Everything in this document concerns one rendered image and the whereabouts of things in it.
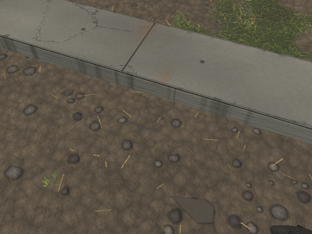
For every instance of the robot right hand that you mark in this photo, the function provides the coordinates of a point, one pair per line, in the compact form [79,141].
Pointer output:
[289,229]

